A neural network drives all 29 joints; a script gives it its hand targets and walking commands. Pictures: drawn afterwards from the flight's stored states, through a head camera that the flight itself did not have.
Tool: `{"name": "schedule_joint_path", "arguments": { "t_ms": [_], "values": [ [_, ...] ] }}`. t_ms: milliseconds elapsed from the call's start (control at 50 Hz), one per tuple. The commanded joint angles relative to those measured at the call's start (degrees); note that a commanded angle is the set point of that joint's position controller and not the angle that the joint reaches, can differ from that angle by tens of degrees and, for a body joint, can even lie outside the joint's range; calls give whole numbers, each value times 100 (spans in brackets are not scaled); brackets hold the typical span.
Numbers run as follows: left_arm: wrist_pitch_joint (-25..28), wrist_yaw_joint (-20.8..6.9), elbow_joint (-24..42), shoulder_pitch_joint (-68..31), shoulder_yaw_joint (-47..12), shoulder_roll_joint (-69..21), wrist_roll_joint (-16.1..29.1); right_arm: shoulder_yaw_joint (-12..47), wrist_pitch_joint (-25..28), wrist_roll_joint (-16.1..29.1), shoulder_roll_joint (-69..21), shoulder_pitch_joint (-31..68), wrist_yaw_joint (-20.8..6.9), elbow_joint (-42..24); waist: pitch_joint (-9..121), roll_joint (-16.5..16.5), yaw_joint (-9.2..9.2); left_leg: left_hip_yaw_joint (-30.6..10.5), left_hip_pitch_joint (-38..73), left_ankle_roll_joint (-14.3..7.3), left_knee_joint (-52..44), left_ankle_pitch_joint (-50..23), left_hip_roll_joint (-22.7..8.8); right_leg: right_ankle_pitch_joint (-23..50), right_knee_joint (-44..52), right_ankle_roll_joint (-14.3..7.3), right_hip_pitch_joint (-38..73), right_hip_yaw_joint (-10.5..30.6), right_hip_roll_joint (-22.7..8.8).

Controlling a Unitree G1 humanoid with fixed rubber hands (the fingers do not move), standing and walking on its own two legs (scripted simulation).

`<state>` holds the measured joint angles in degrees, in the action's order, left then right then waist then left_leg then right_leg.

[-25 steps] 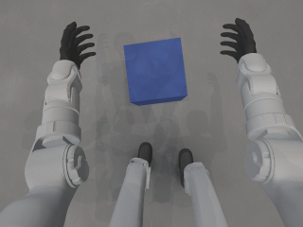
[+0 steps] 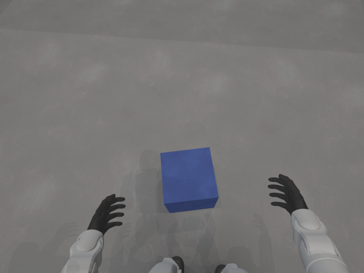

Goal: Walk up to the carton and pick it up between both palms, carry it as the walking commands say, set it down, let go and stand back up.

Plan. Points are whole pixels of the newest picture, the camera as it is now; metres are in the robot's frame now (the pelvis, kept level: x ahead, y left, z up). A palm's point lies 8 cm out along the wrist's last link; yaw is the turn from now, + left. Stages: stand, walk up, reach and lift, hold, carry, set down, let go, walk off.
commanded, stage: let go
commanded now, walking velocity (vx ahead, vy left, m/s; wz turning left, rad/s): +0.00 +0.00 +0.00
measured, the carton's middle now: (188, 181) +0.48 +0.05 -0.63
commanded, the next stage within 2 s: stand in 0.66 s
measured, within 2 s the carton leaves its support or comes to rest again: neither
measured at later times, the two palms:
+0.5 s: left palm (117, 250) +0.17 +0.17 -0.06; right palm (351, 256) +0.18 -0.28 -0.04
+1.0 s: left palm (69, 244) +0.18 +0.28 -0.07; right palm (359, 266) +0.16 -0.29 -0.05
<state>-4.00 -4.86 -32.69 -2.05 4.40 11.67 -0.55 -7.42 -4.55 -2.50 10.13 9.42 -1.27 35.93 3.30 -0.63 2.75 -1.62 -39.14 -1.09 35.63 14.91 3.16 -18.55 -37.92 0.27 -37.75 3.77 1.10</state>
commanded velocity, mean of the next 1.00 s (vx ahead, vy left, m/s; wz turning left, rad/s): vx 0.00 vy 0.00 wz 0.00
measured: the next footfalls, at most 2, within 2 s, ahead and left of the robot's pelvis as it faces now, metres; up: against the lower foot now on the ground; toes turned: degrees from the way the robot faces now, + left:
none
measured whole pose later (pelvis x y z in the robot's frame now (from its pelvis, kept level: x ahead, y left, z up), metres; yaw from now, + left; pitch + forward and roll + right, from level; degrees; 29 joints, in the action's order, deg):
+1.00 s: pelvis +0.03 +0.00 +0.02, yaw +0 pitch +1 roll +0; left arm -1.9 0.1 -34.9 11.6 3.6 19.8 -2.3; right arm -2.7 -1.0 -2.7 18.9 -11.6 0.5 39.0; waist -0.4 -2.6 0.1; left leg -1.9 -12.8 -1.2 29.6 17.7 2.1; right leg -19.3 -28.2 -0.1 -9.8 3.1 1.5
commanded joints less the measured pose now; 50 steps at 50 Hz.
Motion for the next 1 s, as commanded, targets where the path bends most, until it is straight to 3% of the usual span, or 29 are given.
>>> {"name": "schedule_joint_path", "arguments": {
  "t_ms": [0,20,40,60,140,160,180,220,240,260,360,440,460,520,540,560,580,620,640,660,680,720,740,760,780,860,920,960,980],
  "values": [
    [449,195,1905,181,-19,651,124,154,464,159,475,-905,-118,-1139,2039,472,75,-126,3722,420,-466,-2505,-264,1144,848,-92,978,-263,207],
    [496,222,1998,454,-175,459,243,85,527,168,521,-1192,-119,-1172,2015,710,-14,-143,3898,470,-377,-3054,-243,1537,829,-95,1210,-275,246],
    [514,226,1856,994,29,608,154,-76,612,-7,718,-1476,-52,-1553,2443,37,12,-142,3956,404,-335,-3523,-218,2085,881,10,1606,-282,302],
    [574,259,1750,1285,12,512,139,-51,671,108,670,-1614,-39,-1604,2238,533,154,-107,4046,417,-407,-3975,-171,2436,902,25,1729,-300,319],
    [421,213,959,2209,52,295,155,194,590,139,736,-2420,-16,-1385,1347,-116,-63,-139,3972,254,-804,-3978,-131,2938,1365,144,2083,-238,227],
    [420,167,1214,1970,-71,247,249,135,571,170,872,-2193,-42,-1670,1130,53,-160,5,3886,279,-887,-3388,-81,2771,1412,117,2261,-217,209],
    [342,121,690,2277,56,353,182,351,468,126,797,-2317,-75,-1514,1009,-732,-134,20,3405,148,-1052,-3206,-38,3273,1374,159,2627,-220,180],
    [246,80,1023,1798,-153,374,309,377,314,198,722,-2156,-91,-1521,149,-580,-238,119,3368,158,-1235,-2257,-36,2526,1607,173,2553,-153,70],
    [203,53,951,1505,-158,440,310,599,245,231,655,-1842,-125,-1528,-135,-941,-174,63,3052,91,-1337,-1763,-12,2167,1666,215,2600,-133,49],
    [132,-14,1171,1400,-368,429,325,623,164,251,615,-2043,-158,-1351,-119,-1034,-399,135,3407,121,-1324,-1714,17,2231,1746,220,2423,-79,61],
    [-290,-15,1174,1245,-142,549,103,693,-192,301,633,-1731,-265,-1560,-785,-445,-224,287,3972,158,-1208,-789,92,614,2123,74,2056,-67,-168],
    [-365,50,1606,1190,69,705,-287,423,-276,120,574,-2152,-230,-1515,-786,530,-56,248,4046,260,-1092,-952,100,1101,2062,71,2195,-8,-168],
    [-371,90,1451,1402,144,815,-286,485,-235,196,575,-2271,-222,-1425,-950,226,-49,255,4079,224,-1057,-654,107,849,2203,92,2202,98,-286],
    [-361,75,1563,1230,63,797,-170,397,-113,235,643,-2112,-160,-1690,-367,109,-208,182,3761,204,-1021,-954,163,2007,1938,157,2851,185,-248],
    [-458,112,1702,1104,-11,649,-121,421,-148,247,650,-1999,-145,-1577,-620,481,-210,170,3862,174,-1074,-828,119,1673,1881,148,2753,58,-176],
    [-481,154,1561,1414,86,723,-150,426,-105,226,671,-2248,-132,-1584,-312,3,-213,106,3748,131,-1055,-1100,160,2285,1726,201,3020,91,-189],
    [-523,183,1599,1235,158,840,-134,568,0,401,758,-1943,-113,-1822,-320,138,-53,108,3343,102,-1019,-840,142,2280,1671,216,3304,145,-214],
    [-616,251,1784,1191,126,797,-18,379,66,287,833,-1890,-32,-1785,277,28,-187,30,3709,133,-999,-1149,148,2376,1492,255,3211,6,-146],
    [-674,250,1514,1446,26,644,-6,475,47,336,829,-1985,-48,-1749,-7,40,-186,40,3575,102,-1018,-1023,83,2129,1571,199,3163,-7,-103],
    [-294,512,733,1106,224,1583,-138,382,108,71,1205,-2040,106,-686,-63,-721,-44,-24,2667,344,-702,-830,-381,1032,1619,195,2841,141,-230],
    [-115,556,696,978,214,1472,-200,302,150,-9,1413,-2040,162,-573,-158,-807,-162,-128,2813,278,-775,-486,-337,404,1815,182,2516,316,-249],
    [27,575,648,1060,163,1336,-208,361,237,-98,1161,-2057,172,-541,-687,-733,-210,-307,2863,131,-753,-20,-420,-581,1919,107,1847,332,-323],
    [70,565,625,1054,62,1196,-247,287,313,-93,1463,-2271,188,-521,-568,-474,-426,-321,2873,112,-889,378,-395,-706,1823,91,1990,317,-230],
    [182,508,658,995,63,1246,-277,303,310,-110,1343,-2100,190,-537,-796,-590,-331,-277,2742,112,-984,399,-335,-888,1885,113,1838,294,-258],
    [224,538,576,992,101,1304,-265,258,405,-135,1575,-1971,176,-446,-723,-73,-323,-545,2579,14,-1066,558,-501,-801,1735,12,1923,303,-229],
    [333,448,324,964,-1,1236,-224,315,499,-30,1490,-1589,184,-196,-454,50,-266,-469,2669,101,-1153,-388,-550,449,1494,46,2409,282,-264],
    [352,548,41,1124,74,1402,-128,319,497,31,1568,-1750,214,-5,76,745,-206,-546,2968,50,-911,-2115,-707,1355,1229,30,2814,304,-412],
    [405,547,-89,1245,96,1551,-129,257,478,50,1652,-1817,264,139,166,328,-265,-514,3275,56,-802,-2701,-726,1963,1164,10,2839,270,-390],
    [423,566,-25,1260,21,1434,-111,313,497,40,1566,-1876,271,107,389,615,-263,-552,3416,111,-769,-3201,-708,2092,1010,-24,2940,250,-332]
  ]
}}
